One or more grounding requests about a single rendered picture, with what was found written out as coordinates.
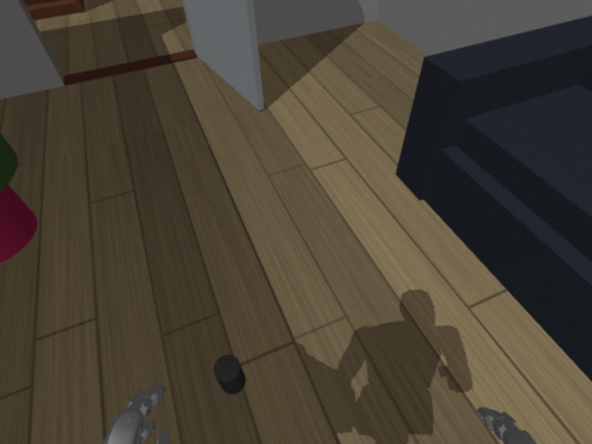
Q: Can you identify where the bookshelf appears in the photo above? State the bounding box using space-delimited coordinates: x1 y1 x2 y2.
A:
23 0 85 20

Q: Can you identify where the left robot hand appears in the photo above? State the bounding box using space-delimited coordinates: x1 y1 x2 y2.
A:
104 386 170 444

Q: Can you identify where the potted plant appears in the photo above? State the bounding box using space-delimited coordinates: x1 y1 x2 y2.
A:
0 133 38 263

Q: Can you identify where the right robot hand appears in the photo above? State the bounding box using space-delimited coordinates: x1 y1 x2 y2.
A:
477 407 536 444

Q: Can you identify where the can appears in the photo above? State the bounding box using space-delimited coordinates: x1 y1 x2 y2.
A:
214 355 246 395

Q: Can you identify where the sofa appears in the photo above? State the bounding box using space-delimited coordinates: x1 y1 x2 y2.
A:
396 16 592 381

